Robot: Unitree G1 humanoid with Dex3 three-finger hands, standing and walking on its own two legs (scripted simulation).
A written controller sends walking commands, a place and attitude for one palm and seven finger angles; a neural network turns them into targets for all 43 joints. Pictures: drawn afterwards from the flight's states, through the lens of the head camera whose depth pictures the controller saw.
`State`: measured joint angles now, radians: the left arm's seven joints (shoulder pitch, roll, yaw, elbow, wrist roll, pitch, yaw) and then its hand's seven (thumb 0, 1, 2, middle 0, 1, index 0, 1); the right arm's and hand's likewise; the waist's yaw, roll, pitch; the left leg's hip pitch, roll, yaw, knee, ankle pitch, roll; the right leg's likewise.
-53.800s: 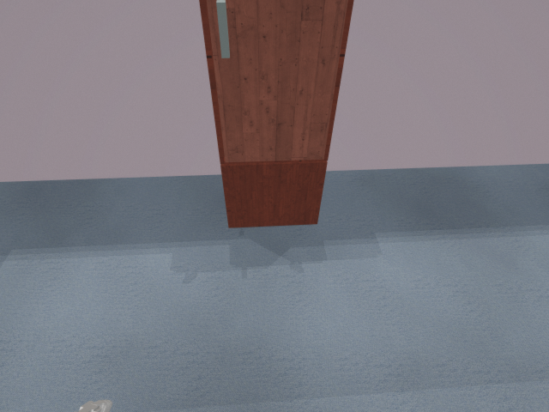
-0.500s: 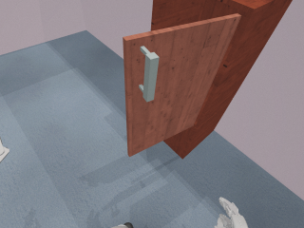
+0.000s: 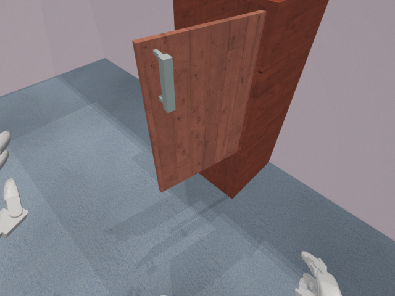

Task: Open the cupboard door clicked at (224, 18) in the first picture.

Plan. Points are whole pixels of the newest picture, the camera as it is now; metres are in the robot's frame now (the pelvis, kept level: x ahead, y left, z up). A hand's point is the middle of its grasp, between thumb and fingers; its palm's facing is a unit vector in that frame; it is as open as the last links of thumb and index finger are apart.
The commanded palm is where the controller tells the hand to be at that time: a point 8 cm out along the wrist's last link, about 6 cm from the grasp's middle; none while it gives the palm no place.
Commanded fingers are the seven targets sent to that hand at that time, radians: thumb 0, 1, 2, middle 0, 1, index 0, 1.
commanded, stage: stop stepping back and stand still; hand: left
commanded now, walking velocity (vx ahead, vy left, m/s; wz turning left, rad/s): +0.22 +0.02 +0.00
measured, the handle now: (163, 81) +0.56 +0.10 +0.16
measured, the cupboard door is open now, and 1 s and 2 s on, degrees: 78 78 78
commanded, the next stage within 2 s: let the arm hang, fingers relaxed in 0.86 s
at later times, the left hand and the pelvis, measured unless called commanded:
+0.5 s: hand out of the picture +0.15 +0.30 +0.17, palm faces +0.39 -0.78 -0.49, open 7.4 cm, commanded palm +0.10 +0.33 +0.18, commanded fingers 0.00 0.90 0.90 -0.20 -0.30 -0.20 -0.30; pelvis -0.04 +0.04 +0.01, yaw +0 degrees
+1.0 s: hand out of the picture +0.14 +0.31 +0.14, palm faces +0.36 -0.78 -0.50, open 7.4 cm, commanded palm none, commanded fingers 0.00 0.90 0.90 -0.20 -0.30 -0.20 -0.30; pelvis -0.07 +0.04 +0.01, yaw +2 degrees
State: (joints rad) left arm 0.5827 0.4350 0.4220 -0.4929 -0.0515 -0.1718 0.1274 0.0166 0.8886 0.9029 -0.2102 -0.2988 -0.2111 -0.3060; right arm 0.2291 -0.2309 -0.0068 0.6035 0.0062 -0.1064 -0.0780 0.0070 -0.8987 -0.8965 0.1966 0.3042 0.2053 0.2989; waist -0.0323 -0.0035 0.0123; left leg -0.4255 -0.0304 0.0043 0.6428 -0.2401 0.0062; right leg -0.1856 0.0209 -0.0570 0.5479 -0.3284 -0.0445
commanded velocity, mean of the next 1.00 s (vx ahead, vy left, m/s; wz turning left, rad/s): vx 0.02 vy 0.01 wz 0.00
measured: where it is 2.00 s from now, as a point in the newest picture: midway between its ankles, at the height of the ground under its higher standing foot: outside the picture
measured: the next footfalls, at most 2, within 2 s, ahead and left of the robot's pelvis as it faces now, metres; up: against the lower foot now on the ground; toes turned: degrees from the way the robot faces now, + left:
left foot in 0.18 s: +0.02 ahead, +0.14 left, +0.00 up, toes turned +3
